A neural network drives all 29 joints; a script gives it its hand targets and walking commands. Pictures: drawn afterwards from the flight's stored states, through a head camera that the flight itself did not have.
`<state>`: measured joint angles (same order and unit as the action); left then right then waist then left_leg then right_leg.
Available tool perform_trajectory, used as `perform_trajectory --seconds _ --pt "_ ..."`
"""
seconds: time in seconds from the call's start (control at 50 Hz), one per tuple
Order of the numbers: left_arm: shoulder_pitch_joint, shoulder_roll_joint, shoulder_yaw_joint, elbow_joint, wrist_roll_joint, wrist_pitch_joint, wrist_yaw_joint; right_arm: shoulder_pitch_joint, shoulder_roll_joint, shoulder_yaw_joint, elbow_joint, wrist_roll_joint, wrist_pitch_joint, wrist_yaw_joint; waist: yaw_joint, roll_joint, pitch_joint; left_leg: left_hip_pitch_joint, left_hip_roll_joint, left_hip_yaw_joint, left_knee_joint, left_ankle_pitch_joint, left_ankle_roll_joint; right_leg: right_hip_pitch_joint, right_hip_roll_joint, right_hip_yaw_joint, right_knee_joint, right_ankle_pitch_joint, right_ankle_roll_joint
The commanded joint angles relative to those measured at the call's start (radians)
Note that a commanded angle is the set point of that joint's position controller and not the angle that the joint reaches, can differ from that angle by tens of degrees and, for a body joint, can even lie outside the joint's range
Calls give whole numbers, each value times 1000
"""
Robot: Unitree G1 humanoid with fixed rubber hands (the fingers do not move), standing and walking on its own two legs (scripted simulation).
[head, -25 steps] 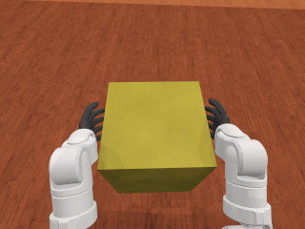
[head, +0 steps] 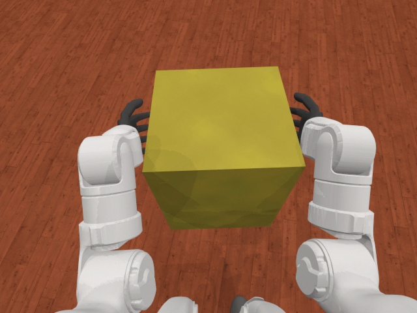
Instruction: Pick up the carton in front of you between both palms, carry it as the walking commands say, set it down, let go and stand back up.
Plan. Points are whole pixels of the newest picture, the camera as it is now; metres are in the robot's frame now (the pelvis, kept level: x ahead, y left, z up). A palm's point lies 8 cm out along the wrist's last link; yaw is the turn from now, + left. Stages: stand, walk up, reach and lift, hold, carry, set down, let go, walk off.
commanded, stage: carry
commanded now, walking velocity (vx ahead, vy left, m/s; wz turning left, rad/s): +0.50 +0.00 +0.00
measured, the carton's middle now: (218, 156) +0.39 +0.01 +0.05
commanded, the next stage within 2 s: none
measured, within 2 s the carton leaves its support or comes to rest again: neither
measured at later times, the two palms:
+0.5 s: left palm (160, 0) +0.73 +0.15 +0.17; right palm (298, 8) +0.69 -0.15 +0.17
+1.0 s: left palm out of the picture +0.99 +0.16 +0.20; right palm out of the picture +1.01 -0.14 +0.19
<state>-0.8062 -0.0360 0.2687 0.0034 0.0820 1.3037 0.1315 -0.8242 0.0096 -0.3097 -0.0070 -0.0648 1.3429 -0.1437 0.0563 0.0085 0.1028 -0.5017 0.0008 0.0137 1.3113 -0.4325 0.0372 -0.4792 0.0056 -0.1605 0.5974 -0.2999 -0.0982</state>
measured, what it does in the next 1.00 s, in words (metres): climbs: left foot, then right foot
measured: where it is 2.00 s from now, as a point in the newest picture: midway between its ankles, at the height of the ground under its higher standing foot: (219, 102)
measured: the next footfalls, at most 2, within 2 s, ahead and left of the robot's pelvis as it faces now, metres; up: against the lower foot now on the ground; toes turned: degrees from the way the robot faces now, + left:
left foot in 0.28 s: +0.37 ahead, +0.10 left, +0.02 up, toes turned +4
right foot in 0.70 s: +0.64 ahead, -0.09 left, +0.04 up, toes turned -7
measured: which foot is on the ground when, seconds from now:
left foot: up 0.00-0.26, down 0.28-0.72, up 0.74-1.00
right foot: down 0.00-0.30, up 0.32-0.68, down 0.70-1.00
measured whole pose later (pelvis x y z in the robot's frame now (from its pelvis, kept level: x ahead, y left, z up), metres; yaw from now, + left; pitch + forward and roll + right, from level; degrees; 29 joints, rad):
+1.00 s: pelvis +0.62 -0.01 +0.06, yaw -1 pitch +6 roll +1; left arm -0.76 -0.03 0.27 -0.07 0.04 1.29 0.15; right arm -0.79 0.03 -0.28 -0.08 -0.09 1.33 -0.13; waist 0.08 0.01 0.05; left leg -0.75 0.04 0.02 1.00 -0.33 0.03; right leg -0.30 0.01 -0.11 0.48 -0.37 -0.08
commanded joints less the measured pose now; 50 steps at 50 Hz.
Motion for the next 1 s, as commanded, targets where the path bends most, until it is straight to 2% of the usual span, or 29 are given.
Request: perform_trajectory --seconds 0.0,0.08,0.1,0.18,0.2,0.22,0.24,0.26,0.28,0.3,0.32,0.34,0.36,0.38,0.42,0.5,0.6,0.62,0.64,0.66,0.68,0.7,0.72,0.74,0.76,0.78,0.82,0.92,0.98 --pt "-834 -1086 -692 -307 -506 -20 -227 -723 1047 665 -187 363 -52 196 36 -76 -704 -325 41 -43 -9 49 7 845 -288 415 -122 557 -100" --pt "-768 -1014 -753 -434 -516 -34 -219 -609 969 698 -284 306 -79 163 40 -105 -699 -377 27 8 -173 25 1 860 -274 328 -116 673 -117" --pt "-753 -986 -764 -448 -518 -35 -220 -597 940 705 -305 296 -82 156 42 -112 -692 -354 23 24 -249 59 -1 841 -257 298 -122 684 -116" --pt "-662 -887 -777 -378 -507 -23 -235 -572 850 736 -304 280 -73 152 33 -166 -634 -122 -36 134 -622 251 1 721 -169 145 -105 785 -73" --pt "-652 -874 -773 -344 -502 -18 -239 -569 840 744 -286 286 -66 158 17 -179 -630 -33 -59 167 -697 272 11 689 -162 120 -71 865 -57" --pt "-643 -866 -768 -304 -498 -12 -243 -569 837 749 -262 295 -58 167 -18 -178 -645 107 -83 190 -769 330 28 640 -160 90 13 937 -34" --pt "-641 -866 -763 -266 -492 -6 -248 -560 840 750 -231 305 -52 177 -83 -162 -689 324 -80 201 -858 418 45 558 -148 50 138 893 1" --pt "-653 -869 -758 -228 -482 -3 -252 -563 846 751 -212 323 -47 192 -135 -91 -722 568 21 89 -816 391 62 359 -135 82 274 630 22" --pt "-645 -895 -749 -190 -476 6 -256 -582 832 739 -168 328 -46 202 -139 190 -888 910 342 -423 -770 527 234 29 -32 130 540 86 73" --pt "-665 -887 -731 -161 -461 11 -258 -555 876 740 -115 350 -44 214 -164 301 -898 990 358 -623 -851 582 315 -158 88 172 755 -260 72" --pt "-671 -918 -720 -140 -449 7 -256 -592 912 751 -138 379 -44 229 -145 245 -812 971 337 -536 -821 639 294 -287 33 221 851 -250 54" --pt "-691 -932 -701 -138 -437 2 -251 -638 967 766 -147 414 -43 242 -154 130 -750 925 314 -452 -798 703 249 -344 6 211 842 -216 48" --pt "-704 -950 -687 -133 -424 -2 -245 -698 1011 777 -172 450 -46 253 -146 63 -690 867 287 -386 -803 748 209 -372 -13 200 787 -170 44" --pt "-705 -962 -674 -129 -408 -7 -236 -753 1046 789 -195 481 -49 259 -132 43 -674 823 267 -342 -823 718 184 -359 -26 200 727 -129 44" --pt "-693 -967 -658 -140 -379 -12 -214 -812 1079 795 -229 525 -53 265 -124 55 -676 785 262 -300 -845 682 168 -330 -35 184 656 -101 54" --pt "-680 -918 -645 -160 -336 -13 -176 -824 1048 775 -249 544 -44 265 -132 99 -648 744 249 -210 -876 690 198 -351 -31 128 475 -92 74" --pt "-651 -893 -644 -72 -325 6 -177 -736 1009 740 -104 508 -28 271 -132 143 -570 617 189 -51 -875 767 146 -153 12 17 118 79 61" --pt "-650 -899 -641 -45 -332 9 -184 -726 1008 732 -70 498 -28 272 -116 154 -566 590 181 -17 -838 856 126 -76 35 -13 56 85 49" --pt "-646 -909 -637 -13 -340 11 -191 -717 1010 723 -37 490 -28 273 -85 156 -582 560 171 26 -751 980 98 42 67 -46 -7 124 36" --pt "-641 -921 -632 18 -350 10 -200 -699 1015 713 -4 478 -28 273 -39 130 -633 485 147 76 -608 988 54 255 80 -59 -84 180 17" --pt "-621 -937 -626 43 -363 7 -211 -709 1014 703 19 465 -32 274 13 81 -692 305 124 76 -453 752 20 509 -14 62 -75 139 -6" --pt "-638 -928 -619 59 -363 -1 -219 -698 1047 695 36 458 -31 275 3 -193 -817 -13 20 44 -172 203 -22 797 -347 595 -100 123 -150" --pt "-644 -970 -618 77 -381 -10 -226 -729 1033 676 36 448 -32 276 33 -289 -765 -207 -88 -8 13 -89 -20 819 -359 827 -223 180 -229" --pt "-692 -991 -623 33 -407 -12 -234 -756 1063 681 35 439 -40 269 13 -229 -709 -291 -28 -68 120 -72 6 788 -348 737 -182 229 -216" --pt "-741 -1037 -645 -7 -446 -16 -242 -760 1065 669 18 430 -47 259 25 -119 -680 -318 -6 -65 124 -33 10 738 -322 636 -150 319 -192" --pt "-801 -1076 -668 -62 -481 -21 -247 -766 1074 662 -4 423 -54 247 18 -68 -651 -319 24 -62 83 7 11 683 -301 552 -148 375 -161" --pt "-872 -1114 -699 -150 -538 -28 -251 -764 1073 655 -54 406 -62 221 4 -70 -657 -279 43 -51 -8 56 6 632 -268 461 -173 324 -119" --pt "-843 -1066 -711 -245 -562 -23 -245 -699 1009 670 -134 350 -69 171 14 -111 -654 -317 46 6 -233 67 -14 656 -261 361 -191 390 -151" --pt "-785 -1003 -709 -239 -542 -12 -242 -671 959 684 -152 330 -58 161 27 -141 -636 -247 31 44 -432 170 -11 647 -230 276 -170 495 -123"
